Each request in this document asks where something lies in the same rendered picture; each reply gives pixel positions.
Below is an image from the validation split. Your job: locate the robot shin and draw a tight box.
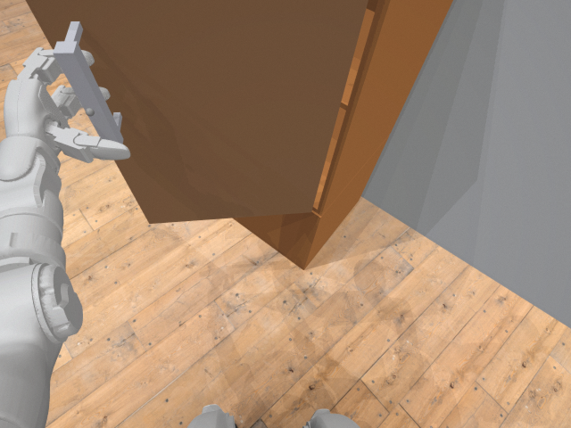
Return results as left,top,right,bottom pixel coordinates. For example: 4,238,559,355
310,409,330,420
202,404,226,414

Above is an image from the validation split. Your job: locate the left robot shin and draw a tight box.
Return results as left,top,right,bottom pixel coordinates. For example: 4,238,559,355
202,404,226,414

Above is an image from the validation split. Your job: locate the left robot forearm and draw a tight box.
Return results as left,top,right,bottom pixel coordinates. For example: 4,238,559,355
0,136,66,273

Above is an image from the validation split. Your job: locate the handle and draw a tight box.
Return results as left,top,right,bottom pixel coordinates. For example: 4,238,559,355
53,21,123,144

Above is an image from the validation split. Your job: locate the left robot hand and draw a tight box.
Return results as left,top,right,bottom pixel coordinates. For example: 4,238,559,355
4,47,130,163

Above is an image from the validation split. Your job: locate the right robot shin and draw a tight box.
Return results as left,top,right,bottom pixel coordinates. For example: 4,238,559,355
310,409,330,420

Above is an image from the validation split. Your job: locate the cupboard door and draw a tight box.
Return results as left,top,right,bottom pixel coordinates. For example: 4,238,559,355
26,0,368,224

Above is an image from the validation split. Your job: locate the robot left upper arm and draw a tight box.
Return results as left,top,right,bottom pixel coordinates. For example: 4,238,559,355
0,263,83,428

